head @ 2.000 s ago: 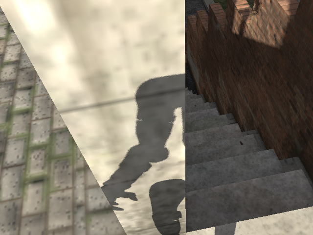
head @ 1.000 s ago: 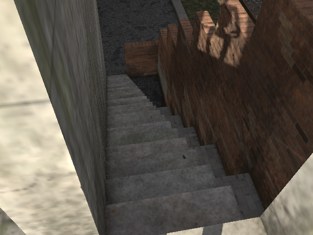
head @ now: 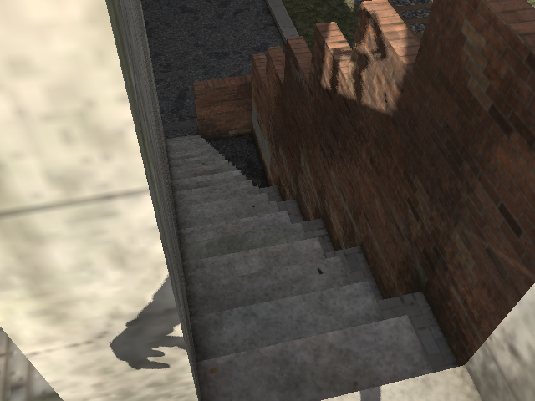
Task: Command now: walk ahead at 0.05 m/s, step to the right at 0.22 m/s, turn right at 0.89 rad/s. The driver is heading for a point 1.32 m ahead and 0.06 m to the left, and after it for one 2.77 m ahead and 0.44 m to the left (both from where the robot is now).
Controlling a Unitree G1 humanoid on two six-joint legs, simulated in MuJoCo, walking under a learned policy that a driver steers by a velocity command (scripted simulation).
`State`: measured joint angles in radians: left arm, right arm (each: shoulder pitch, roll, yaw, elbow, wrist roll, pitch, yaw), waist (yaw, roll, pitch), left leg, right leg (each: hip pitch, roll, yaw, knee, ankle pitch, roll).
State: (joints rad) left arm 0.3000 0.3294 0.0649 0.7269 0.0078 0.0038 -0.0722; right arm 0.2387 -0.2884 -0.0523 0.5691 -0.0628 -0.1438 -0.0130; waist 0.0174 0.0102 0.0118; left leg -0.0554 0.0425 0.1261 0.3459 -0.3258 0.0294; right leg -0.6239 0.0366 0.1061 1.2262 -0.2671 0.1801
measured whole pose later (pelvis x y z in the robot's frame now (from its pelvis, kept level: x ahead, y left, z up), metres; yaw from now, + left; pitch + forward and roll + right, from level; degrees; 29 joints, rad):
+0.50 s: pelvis +0.02 -0.14 -0.03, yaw -10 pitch +1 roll +0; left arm 0.11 0.16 0.02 0.66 0.00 0.06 -0.06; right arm 0.42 -0.28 -0.10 0.87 -0.03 0.05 -0.08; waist -0.02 0.03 0.09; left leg -0.39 0.09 -0.01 1.27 -0.58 0.02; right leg -0.41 -0.02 -0.15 0.64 -0.24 -0.07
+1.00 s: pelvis +0.06 -0.21 -0.01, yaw +13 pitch -1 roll -2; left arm 0.19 0.33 0.09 0.74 0.01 0.05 0.05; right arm 0.24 -0.25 -0.07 0.68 0.03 0.10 0.04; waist -0.03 -0.06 0.05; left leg -0.33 0.11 0.22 0.63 -0.31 0.17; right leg -0.11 -0.03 -0.56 0.39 -0.27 -0.01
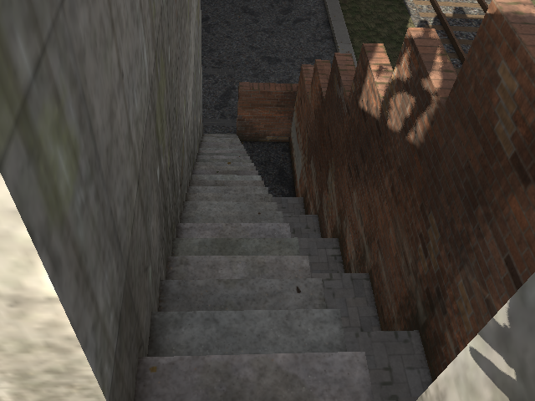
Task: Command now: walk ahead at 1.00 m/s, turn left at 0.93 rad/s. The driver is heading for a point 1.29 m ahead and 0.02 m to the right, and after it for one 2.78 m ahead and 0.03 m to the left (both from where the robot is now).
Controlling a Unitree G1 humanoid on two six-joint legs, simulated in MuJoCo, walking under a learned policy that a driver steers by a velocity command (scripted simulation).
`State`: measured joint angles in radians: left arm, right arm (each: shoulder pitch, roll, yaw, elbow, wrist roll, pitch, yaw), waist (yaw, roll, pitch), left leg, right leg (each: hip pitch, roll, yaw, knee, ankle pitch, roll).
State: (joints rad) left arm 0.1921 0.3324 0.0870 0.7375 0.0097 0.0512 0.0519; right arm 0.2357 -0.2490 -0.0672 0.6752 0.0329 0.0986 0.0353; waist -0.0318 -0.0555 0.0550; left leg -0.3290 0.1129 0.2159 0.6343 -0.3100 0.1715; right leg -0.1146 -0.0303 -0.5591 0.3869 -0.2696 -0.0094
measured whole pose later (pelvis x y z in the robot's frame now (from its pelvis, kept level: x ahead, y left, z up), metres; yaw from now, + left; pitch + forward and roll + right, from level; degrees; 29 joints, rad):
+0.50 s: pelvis +0.08 -0.05 -0.02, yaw +16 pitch +4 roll -2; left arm 0.27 0.29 0.04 0.72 0.00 -0.11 -0.04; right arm 0.18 -0.29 -0.04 0.59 -0.03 -0.06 0.02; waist 0.03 0.01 -0.02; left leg -0.49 -0.02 -0.11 1.06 -0.67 -0.14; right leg -0.38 0.00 0.05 0.61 -0.29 0.04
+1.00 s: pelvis +0.00 -0.08 +0.00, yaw -8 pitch +2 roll -2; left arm 0.21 0.33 0.10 0.69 0.02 0.11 -0.04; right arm 0.18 -0.27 -0.04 0.67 -0.01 0.00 -0.06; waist 0.01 -0.03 0.06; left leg -0.27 0.20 0.22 0.51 -0.24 -0.04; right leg -0.49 -0.03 0.02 1.07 -0.37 0.13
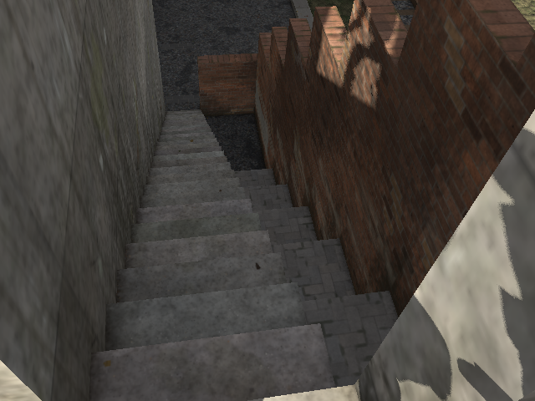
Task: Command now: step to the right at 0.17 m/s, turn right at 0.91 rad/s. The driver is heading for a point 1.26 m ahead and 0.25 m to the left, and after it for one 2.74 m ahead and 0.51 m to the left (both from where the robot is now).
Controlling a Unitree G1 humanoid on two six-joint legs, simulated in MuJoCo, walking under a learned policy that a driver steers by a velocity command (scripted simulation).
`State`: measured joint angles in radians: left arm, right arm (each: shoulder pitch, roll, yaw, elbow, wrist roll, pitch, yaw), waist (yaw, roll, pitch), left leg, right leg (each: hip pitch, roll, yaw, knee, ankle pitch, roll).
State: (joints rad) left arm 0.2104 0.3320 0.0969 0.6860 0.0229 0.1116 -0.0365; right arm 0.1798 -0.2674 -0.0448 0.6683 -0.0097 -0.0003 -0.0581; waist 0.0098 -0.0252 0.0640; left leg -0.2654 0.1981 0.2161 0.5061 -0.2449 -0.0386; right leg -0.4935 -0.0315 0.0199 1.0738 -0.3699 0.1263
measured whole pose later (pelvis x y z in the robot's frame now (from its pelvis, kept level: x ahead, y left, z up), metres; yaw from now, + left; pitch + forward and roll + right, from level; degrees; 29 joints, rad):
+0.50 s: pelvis -0.05 -0.12 +0.00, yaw +4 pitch +3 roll -2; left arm 0.07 0.21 0.04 0.68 0.02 0.03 0.02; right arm 0.31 -0.22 -0.01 0.70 -0.06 -0.03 0.09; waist -0.06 0.02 -0.02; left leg -0.41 0.06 0.12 0.80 -0.39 0.03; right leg -0.24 0.04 -0.24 0.35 -0.17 -0.12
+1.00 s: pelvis -0.10 -0.16 +0.00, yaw +31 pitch +1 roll -2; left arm 0.12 0.31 0.06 0.63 0.06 0.12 0.01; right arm 0.25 -0.36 -0.10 0.67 -0.01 0.07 -0.03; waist -0.03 -0.04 0.16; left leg -0.35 -0.02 -0.17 0.52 -0.19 -0.02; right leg -0.57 0.01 0.04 1.11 -0.41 0.08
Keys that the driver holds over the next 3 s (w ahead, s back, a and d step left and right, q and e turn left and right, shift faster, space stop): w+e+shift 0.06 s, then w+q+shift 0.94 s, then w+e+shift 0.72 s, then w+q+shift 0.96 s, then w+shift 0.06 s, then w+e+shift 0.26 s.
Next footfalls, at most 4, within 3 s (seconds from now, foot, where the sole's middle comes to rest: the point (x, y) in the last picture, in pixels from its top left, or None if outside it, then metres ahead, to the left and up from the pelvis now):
0.10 right None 0.01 -0.19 -0.78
0.70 left None -0.09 -0.01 -0.78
1.18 right None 0.01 -0.32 -0.78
1.48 left None -0.16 -0.26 -0.78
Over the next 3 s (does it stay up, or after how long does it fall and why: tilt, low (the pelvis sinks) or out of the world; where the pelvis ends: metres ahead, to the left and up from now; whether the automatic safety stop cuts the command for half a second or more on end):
stays up -0.24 -0.85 0.00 its command is cut before an obstacle from the start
